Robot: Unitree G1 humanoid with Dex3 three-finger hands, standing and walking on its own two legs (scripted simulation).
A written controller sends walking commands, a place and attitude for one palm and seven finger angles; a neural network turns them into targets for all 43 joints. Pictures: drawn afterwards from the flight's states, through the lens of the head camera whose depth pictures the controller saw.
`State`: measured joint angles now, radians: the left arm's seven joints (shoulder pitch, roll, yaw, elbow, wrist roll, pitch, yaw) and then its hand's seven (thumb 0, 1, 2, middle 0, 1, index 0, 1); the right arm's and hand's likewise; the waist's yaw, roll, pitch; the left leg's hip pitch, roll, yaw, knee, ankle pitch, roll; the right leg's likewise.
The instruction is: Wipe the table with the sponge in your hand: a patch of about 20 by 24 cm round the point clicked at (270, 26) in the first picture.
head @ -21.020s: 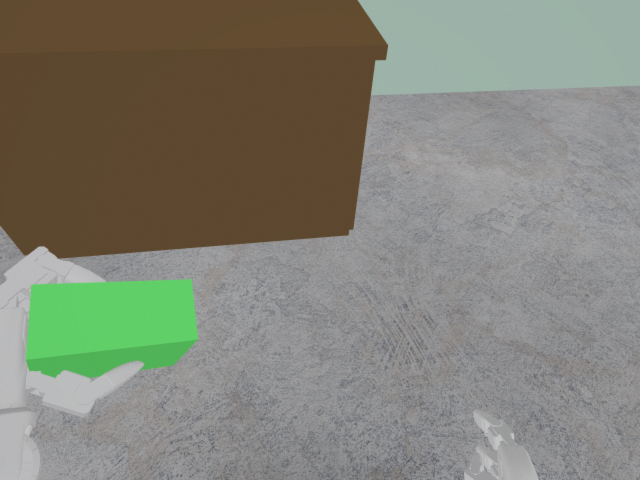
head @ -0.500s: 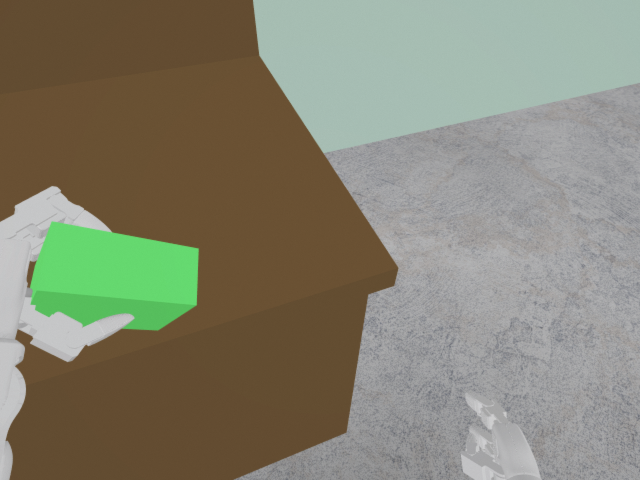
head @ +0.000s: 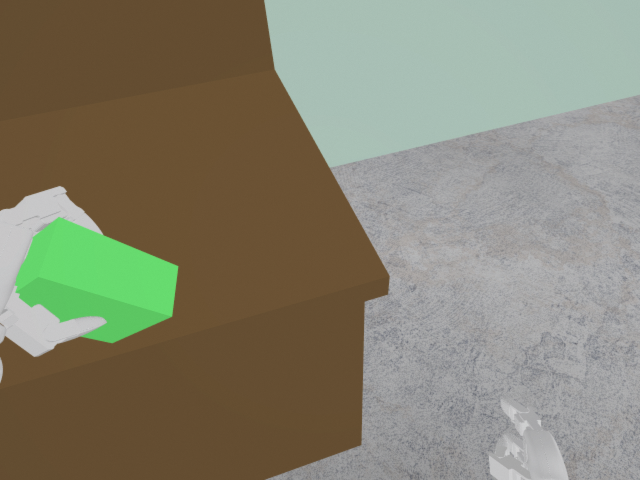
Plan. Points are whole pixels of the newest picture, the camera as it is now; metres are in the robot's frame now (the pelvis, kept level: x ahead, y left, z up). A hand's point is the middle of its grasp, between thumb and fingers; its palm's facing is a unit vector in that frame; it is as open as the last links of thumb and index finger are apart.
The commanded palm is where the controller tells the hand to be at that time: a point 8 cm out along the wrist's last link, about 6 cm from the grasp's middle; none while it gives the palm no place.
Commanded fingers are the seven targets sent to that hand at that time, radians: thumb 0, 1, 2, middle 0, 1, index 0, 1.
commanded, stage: turn the palm down, sponge in hand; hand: left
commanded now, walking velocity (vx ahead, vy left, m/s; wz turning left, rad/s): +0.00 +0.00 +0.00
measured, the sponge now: (109, 294) +0.24 +0.26 +0.16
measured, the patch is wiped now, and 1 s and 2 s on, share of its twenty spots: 0.00 0.00 0.00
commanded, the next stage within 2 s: move the sponge above the wiping area in 1.38 s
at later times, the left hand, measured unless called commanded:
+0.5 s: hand (17, 252) +0.23 +0.31 +0.23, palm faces +0.28 -0.25 -0.92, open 10.3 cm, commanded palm +0.19 +0.32 +0.29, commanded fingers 0.00 0.10 1.30 -1.20 -1.60 -1.20 -1.60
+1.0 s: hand (8, 247) +0.23 +0.31 +0.25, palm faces +0.26 -0.07 -0.96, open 10.2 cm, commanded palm +0.17 +0.31 +0.32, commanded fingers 0.00 0.10 1.30 -1.20 -1.60 -1.20 -1.60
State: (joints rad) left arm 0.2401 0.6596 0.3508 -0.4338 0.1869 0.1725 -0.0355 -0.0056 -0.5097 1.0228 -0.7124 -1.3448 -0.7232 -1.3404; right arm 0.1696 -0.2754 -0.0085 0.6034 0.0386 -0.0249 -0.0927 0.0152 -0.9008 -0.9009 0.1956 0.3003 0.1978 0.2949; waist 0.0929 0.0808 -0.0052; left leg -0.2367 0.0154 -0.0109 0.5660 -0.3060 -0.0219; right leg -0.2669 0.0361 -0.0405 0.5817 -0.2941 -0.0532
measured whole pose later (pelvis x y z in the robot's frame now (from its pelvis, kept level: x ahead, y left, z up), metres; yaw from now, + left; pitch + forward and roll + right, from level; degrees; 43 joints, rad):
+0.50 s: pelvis +0.00 +0.03 +0.01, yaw +0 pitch -2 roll +0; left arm 0.09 0.72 0.20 -0.51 0.46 0.46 -0.11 0.00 -0.51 1.02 -0.72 -1.34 -0.73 -1.34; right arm 0.05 -0.28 0.05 0.60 0.05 0.02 -0.10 0.02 -0.90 -0.90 0.20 0.30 0.20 0.30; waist 0.13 0.11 0.01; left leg -0.18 -0.03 0.01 0.45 -0.24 0.02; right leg -0.21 0.00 -0.02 0.47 -0.23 -0.01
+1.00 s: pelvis -0.02 +0.03 +0.01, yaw +0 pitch -3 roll +1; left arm -0.02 0.73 0.10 -0.50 0.67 0.51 -0.18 0.00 -0.51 1.02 -0.72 -1.34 -0.73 -1.33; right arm -0.02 -0.27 0.08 0.61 0.06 0.06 -0.08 0.02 -0.90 -0.90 0.20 0.30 0.20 0.30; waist 0.16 0.12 0.03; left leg -0.16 -0.03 0.01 0.40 -0.19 0.02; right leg -0.20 -0.01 -0.01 0.44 -0.20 -0.02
